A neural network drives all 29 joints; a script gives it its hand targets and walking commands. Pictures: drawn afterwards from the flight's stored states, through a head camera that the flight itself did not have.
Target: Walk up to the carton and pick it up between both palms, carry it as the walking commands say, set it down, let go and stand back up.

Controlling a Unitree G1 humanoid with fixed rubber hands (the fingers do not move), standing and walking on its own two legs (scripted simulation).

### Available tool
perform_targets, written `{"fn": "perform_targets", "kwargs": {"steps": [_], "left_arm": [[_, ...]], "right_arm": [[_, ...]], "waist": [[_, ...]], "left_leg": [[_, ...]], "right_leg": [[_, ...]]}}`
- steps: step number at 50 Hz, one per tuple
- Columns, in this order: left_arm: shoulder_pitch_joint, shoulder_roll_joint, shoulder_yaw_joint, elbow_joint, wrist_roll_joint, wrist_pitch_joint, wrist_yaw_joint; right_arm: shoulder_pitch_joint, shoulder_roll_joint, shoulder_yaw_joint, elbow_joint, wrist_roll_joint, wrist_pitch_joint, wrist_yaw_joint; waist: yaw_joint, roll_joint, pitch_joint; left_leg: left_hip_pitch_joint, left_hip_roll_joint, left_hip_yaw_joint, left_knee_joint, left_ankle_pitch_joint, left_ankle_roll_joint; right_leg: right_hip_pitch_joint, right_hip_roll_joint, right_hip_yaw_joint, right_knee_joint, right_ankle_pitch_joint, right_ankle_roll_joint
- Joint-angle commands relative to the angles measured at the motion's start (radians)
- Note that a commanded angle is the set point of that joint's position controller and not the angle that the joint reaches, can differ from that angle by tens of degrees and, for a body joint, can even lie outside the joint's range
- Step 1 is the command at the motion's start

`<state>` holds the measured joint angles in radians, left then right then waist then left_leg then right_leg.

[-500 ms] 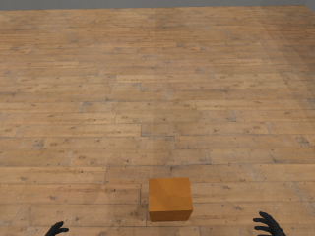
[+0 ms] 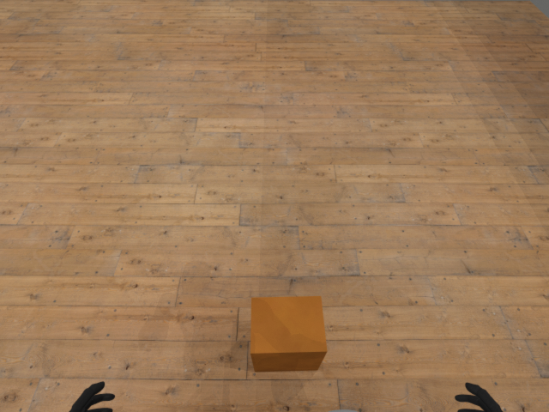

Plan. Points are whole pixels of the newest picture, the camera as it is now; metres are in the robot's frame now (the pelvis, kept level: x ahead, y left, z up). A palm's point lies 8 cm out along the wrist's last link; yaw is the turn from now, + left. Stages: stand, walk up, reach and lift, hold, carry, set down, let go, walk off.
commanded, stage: walk up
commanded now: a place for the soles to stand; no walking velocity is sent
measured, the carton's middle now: (286, 335) +0.39 -0.03 -0.64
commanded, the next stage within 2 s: stand in 1.06 s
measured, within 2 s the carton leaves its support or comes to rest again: neither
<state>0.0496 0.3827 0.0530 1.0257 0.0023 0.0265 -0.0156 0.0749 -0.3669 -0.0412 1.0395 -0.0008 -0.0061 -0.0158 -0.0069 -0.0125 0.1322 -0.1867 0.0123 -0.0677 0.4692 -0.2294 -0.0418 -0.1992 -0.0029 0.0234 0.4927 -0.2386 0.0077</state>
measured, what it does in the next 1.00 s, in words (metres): shifts its weight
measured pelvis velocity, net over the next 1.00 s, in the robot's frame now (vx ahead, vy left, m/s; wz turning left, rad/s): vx -0.05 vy -0.01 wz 0.06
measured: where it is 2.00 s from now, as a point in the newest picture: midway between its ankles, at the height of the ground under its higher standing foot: outside the picture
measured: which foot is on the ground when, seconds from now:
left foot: down 0.00-1.00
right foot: down 0.00-1.00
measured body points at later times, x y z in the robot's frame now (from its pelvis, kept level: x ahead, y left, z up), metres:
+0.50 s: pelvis -0.05 -0.02 -0.02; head +0.00 -0.02 +0.42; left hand +0.05 +0.30 -0.14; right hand +0.05 -0.34 -0.14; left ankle -0.02 +0.13 -0.71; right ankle -0.01 -0.12 -0.74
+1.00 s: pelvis -0.05 -0.01 +0.01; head -0.04 +0.00 +0.46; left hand +0.03 +0.29 -0.12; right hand +0.09 -0.30 -0.11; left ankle -0.04 +0.11 -0.74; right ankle -0.01 -0.13 -0.74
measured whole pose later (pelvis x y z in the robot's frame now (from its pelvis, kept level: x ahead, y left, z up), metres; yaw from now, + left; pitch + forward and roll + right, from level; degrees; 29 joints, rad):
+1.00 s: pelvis -0.05 -0.01 +0.01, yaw +3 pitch -3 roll +0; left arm 0.10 0.36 0.03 1.03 0.00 -0.01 -0.02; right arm 0.06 -0.33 -0.02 1.02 -0.01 -0.02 0.01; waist 0.01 -0.02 0.09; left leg -0.15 -0.02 -0.08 0.40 -0.19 0.00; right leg -0.17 0.02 0.01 0.37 -0.15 -0.01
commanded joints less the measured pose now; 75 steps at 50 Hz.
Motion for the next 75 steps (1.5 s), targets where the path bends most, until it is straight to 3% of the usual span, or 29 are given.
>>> {"fn": "perform_targets", "kwargs": {"steps": [1, 5, 8, 11, 12, 13, 15, 18, 19, 20, 21, 22, 23, 25, 28, 29, 31, 32, 36, 39, 44, 45, 46, 49, 54, 55, 61, 64, 75], "left_arm": [[-0.021, 0.186, 0.05, -0.086, 0.005, -0.006, -0.002], [-0.007, 0.228, 0.059, -0.1, 0.012, 0.001, -0.013], [-0.083, 0.257, 0.067, -0.146, 0.013, -0.001, -0.011], [-0.064, 0.218, 0.056, -0.176, 0.018, 0.01, -0.007], [-0.065, 0.21, 0.054, -0.171, 0.012, 0.012, -0.007], [-0.032, 0.173, 0.051, -0.166, 0.009, 0.019, -0.011], [0.048, 0.19, 0.066, -0.15, 0.012, 0.024, -0.014], [0.139, 0.177, 0.074, -0.135, 0.008, 0.012, -0.018], [0.177, 0.182, 0.065, -0.133, 0.021, 0.002, -0.016], [0.143, 0.217, 0.079, -0.11, 0.033, -0.009, -0.002], [0.087, 0.296, 0.098, -0.163, 0.031, -0.017, 0.0], [0.027, 0.314, 0.097, -0.193, 0.032, -0.022, -0.005], [0.001, 0.271, 0.082, -0.212, 0.024, -0.018, -0.013], [-0.05, 0.245, 0.086, -0.234, 0.026, -0.018, 0.002], [-0.018, 0.195, 0.057, -0.213, 0.012, -0.02, 0.006], [0.039, 0.187, 0.046, -0.2, 0.0, -0.022, 0.008], [0.059, 0.119, 0.024, -0.199, -0.012, -0.015, 0.005], [0.124, 0.163, 0.032, -0.156, -0.005, -0.017, 0.015], [0.057, 0.195, 0.035, -0.135, -0.001, -0.046, 0.011], [-0.006, 0.189, 0.024, -0.116, 0.003, -0.052, 0.003], [0.01, 0.176, 0.022, -0.062, 0.004, -0.056, 0.004], [-0.015, 0.174, 0.025, -0.084, 0.003, -0.057, 0.006], [0.005, 0.167, 0.025, -0.06, -0.009, -0.059, 0.004], [-0.015, 0.16, 0.024, -0.063, 0.003, -0.062, 0.002], [0.016, 0.148, 0.018, -0.033, -0.004, -0.064, 0.006], [0.003, 0.148, 0.02, -0.02, -0.002, -0.065, 0.003], [0.01, 0.156, 0.008, -0.009, -0.005, -0.066, 0.007], [-0.011, 0.161, 0.018, 0.0, -0.011, -0.066, 0.01], [-0.009, 0.162, 0.031, 0.0, -0.001, -0.056, 0.006]], "right_arm": [[0.011, -0.234, -0.042, -0.073, -0.004, -0.013, -0.011], [-0.029, -0.213, -0.047, -0.123, -0.002, -0.006, -0.01], [0.114, -0.225, -0.05, -0.094, -0.013, 0.001, -0.007], [0.146, -0.222, -0.062, -0.113, -0.026, -0.011, -0.006], [0.132, -0.253, -0.059, -0.115, -0.025, -0.012, -0.006], [0.098, -0.295, -0.062, -0.112, -0.027, -0.024, -0.005], [0.014, -0.337, -0.085, -0.158, -0.038, -0.027, -0.015], [-0.046, -0.3, -0.081, -0.193, -0.032, -0.021, -0.021], [-0.072, -0.272, -0.074, -0.2, -0.019, -0.012, -0.023], [0.005, -0.211, -0.056, -0.192, -0.008, -0.003, -0.019], [0.037, -0.188, -0.042, -0.204, 0.009, 0.001, -0.021], [0.074, -0.214, -0.06, -0.185, -0.006, 0.008, -0.029], [0.09, -0.24, -0.076, -0.174, -0.007, 0.01, -0.035], [0.124, -0.221, -0.072, -0.177, -0.01, 0.006, -0.027], [0.202, -0.195, -0.063, -0.14, -0.01, -0.022, -0.018], [0.163, -0.205, -0.061, -0.161, -0.016, -0.03, -0.018], [0.06, -0.248, -0.052, -0.182, -0.029, -0.041, -0.024], [-0.048, -0.246, -0.055, -0.204, -0.027, -0.038, -0.009], [-0.01, -0.219, -0.032, -0.149, -0.007, -0.028, 0.004], [-0.013, -0.169, -0.026, -0.144, -0.005, -0.018, 0.007], [-0.035, -0.181, -0.017, -0.093, -0.008, -0.027, 0.014], [-0.029, -0.174, -0.016, -0.092, -0.01, -0.03, 0.017], [-0.041, -0.179, -0.03, -0.079, -0.009, -0.033, 0.016], [-0.028, -0.162, -0.012, -0.06, -0.008, -0.036, 0.016], [-0.055, -0.173, -0.006, -0.049, -0.008, -0.045, 0.014], [-0.052, -0.179, -0.009, -0.038, -0.007, -0.044, 0.016], [-0.052, -0.18, -0.004, -0.027, 0.0, -0.046, 0.007], [-0.054, -0.175, -0.008, -0.023, -0.014, -0.043, 0.008], [-0.014, -0.168, -0.007, -0.012, -0.016, -0.043, 0.011]], "waist": [[-0.002, 0.036, -0.188], [0.013, 0.039, -0.13], [-0.032, -0.167, -0.171], [-0.029, -0.063, -0.16], [-0.022, -0.022, -0.085], [-0.018, 0.111, -0.097], [0.015, 0.203, -0.083], [0.06, 0.216, -0.127], [0.086, 0.204, -0.129], [0.054, 0.003, -0.092], [0.042, -0.147, -0.101], [0.014, -0.18, -0.17], [0.012, -0.111, -0.115], [-0.01, -0.128, -0.071], [-0.049, -0.137, -0.152], [-0.023, -0.072, -0.193], [0.038, 0.081, -0.141], [0.072, 0.078, -0.179], [0.01, 0.111, -0.183], [-0.006, -0.001, -0.109], [0.022, -0.017, -0.099], [-0.012, -0.029, -0.094], [-0.002, 0.054, -0.136], [-0.013, -0.017, -0.124], [0.024, -0.005, -0.165], [0.014, 0.057, -0.19], [0.023, 0.002, -0.18], [0.012, 0.06, -0.167], [0.006, 0.02, -0.158]], "left_leg": [[-0.042, 0.1, -0.074, -0.045, 0.148, 0.11], [-0.032, 0.042, -0.033, 0.061, 0.031, 0.097], [0.029, -0.027, 0.037, 0.211, -0.145, 0.087], [0.056, 0.021, -0.033, 0.123, -0.124, 0.113], [-0.034, 0.083, -0.153, -0.001, -0.127, 0.119], [-0.081, 0.186, -0.324, -0.15, -0.141, 0.179], [-0.193, 0.307, -0.439, -0.159, -0.035, 0.285], [-0.128, 0.241, -0.269, -0.014, 0.183, 0.244], [-0.134, 0.207, -0.213, 0.073, 0.236, 0.198], [-0.17, 0.111, -0.171, 0.203, 0.189, 0.128], [-0.221, -0.05, -0.046, 0.34, -0.006, 0.071], [-0.15, -0.064, -0.02, 0.475, -0.342, 0.077], [-0.119, -0.04, -0.069, 0.531, -0.377, 0.082], [-0.173, -0.022, -0.01, 0.57, -0.32, 0.073], [-0.024, 0.008, 0.002, 0.118, -0.149, 0.077], [0.051, 0.021, -0.039, -0.052, -0.027, 0.083], [0.015, 0.23, -0.407, -0.112, 0.089, 0.186], [-0.115, 0.257, -0.361, -0.051, 0.092, 0.253], [-0.05, 0.067, -0.127, -0.013, 0.039, 0.08], [0.03, 0.034, -0.105, -0.051, -0.012, 0.091], [-0.025, 0.065, -0.141, -0.137, -0.021, 0.096], [0.016, 0.066, -0.12, -0.14, 0.037, 0.08], [0.069, 0.063, -0.108, -0.151, 0.048, 0.079], [0.036, 0.066, -0.12, -0.153, 0.037, 0.079], [0.028, 0.095, -0.126, -0.202, 0.104, 0.071], [0.034, 0.086, -0.101, -0.2, 0.118, 0.067], [0.057, 0.09, -0.098, -0.197, 0.191, 0.075], [0.046, 0.1, -0.095, -0.212, 0.158, 0.061], [0.012, 0.099, -0.11, -0.22, 0.094, 0.067]], "right_leg": [[0.066, -0.096, 0.073, -0.03, 0.154, -0.081], [-0.054, -0.145, 0.146, -0.111, 0.044, -0.126], [-0.106, -0.22, 0.185, -0.164, -0.046, -0.167], [-0.187, -0.188, 0.168, -0.103, -0.141, -0.147], [-0.192, -0.111, 0.114, -0.016, -0.201, -0.104], [-0.156, -0.02, 0.071, 0.128, -0.231, -0.048], [-0.09, 0.033, 0.073, 0.398, -0.28, -0.022], [-0.045, 0.0, 0.044, 0.189, -0.241, -0.035], [0.004, -0.005, 0.025, 0.057, -0.133, -0.056], [0.01, -0.071, 0.163, -0.094, -0.045, -0.078], [0.005, -0.209, 0.356, -0.154, 0.066, -0.154], [-0.098, -0.331, 0.451, -0.19, 0.024, -0.255], [-0.189, -0.303, 0.449, -0.203, -0.071, -0.252], [-0.157, -0.248, 0.307, -0.131, -0.011, -0.244], [-0.066, -0.198, 0.203, 0.014, 0.232, -0.172], [-0.046, -0.174, 0.195, 0.087, 0.332, -0.138], [-0.153, -0.017, 0.082, 0.161, 0.016, -0.032], [0.025, -0.017, 0.07, 0.164, -0.165, -0.035], [0.057, -0.096, 0.158, -0.053, 0.135, -0.075], [-0.058, -0.127, 0.194, -0.175, 0.008, -0.082], [0.032, -0.087, 0.154, -0.228, -0.07, -0.048], [0.001, -0.105, 0.147, -0.229, -0.061, -0.061], [0.011, -0.122, 0.156, -0.23, -0.048, -0.07], [0.021, -0.114, 0.126, -0.258, -0.062, -0.057], [0.099, -0.103, 0.09, -0.221, 0.076, -0.042], [0.109, -0.107, 0.104, -0.217, 0.105, -0.049], [0.112, -0.117, 0.093, -0.241, 0.165, -0.04], [0.108, -0.116, 0.094, -0.223, 0.143, -0.05], [0.108, -0.119, 0.085, -0.231, 0.036, -0.041]]}}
